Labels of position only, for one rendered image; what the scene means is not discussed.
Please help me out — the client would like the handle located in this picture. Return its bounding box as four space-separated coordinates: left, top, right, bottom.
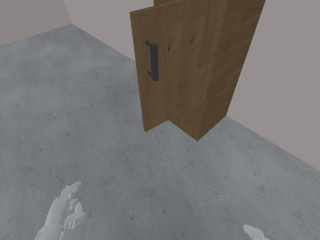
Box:
145 40 159 82

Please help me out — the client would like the cupboard door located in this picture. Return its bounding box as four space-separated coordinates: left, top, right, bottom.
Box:
129 0 221 132

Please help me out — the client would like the right robot hand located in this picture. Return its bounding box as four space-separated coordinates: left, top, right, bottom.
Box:
243 224 270 240

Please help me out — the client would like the left robot hand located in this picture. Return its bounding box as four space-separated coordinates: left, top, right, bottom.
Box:
44 181 86 233

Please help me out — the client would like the left robot forearm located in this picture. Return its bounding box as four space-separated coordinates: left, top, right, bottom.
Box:
34 224 65 240

